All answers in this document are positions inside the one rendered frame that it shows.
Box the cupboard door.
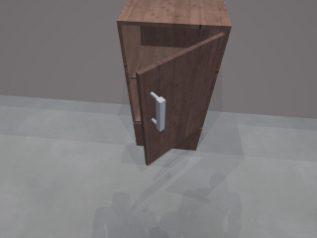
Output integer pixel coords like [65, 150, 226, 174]
[136, 33, 225, 166]

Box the handle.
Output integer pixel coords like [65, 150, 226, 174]
[150, 92, 165, 131]

